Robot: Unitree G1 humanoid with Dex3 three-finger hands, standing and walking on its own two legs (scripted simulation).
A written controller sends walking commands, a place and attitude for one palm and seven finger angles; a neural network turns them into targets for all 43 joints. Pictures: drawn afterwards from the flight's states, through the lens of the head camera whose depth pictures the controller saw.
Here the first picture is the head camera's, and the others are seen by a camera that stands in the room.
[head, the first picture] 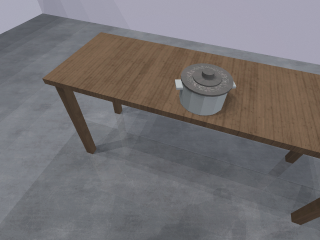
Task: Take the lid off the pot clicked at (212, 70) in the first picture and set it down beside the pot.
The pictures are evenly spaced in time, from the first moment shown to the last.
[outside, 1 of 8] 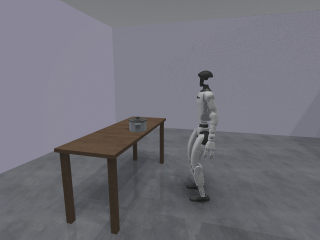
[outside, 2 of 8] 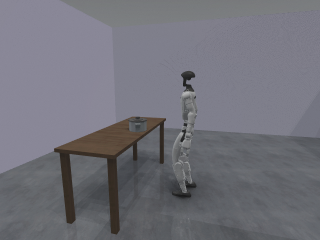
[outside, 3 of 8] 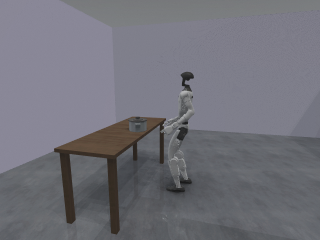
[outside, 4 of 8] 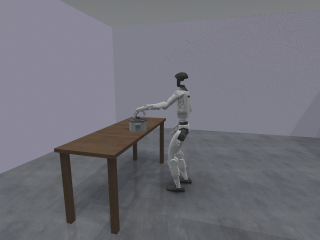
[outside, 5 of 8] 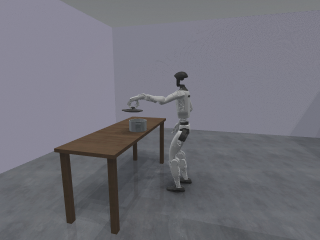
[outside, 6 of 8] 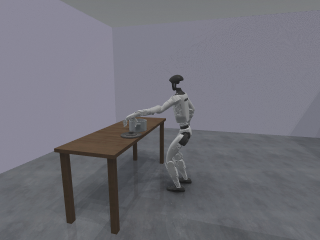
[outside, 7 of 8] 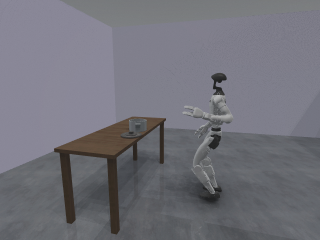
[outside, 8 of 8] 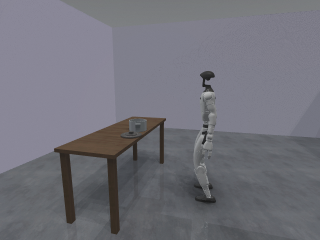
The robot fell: no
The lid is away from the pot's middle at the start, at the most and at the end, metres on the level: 0.00 0.24 0.24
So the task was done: yes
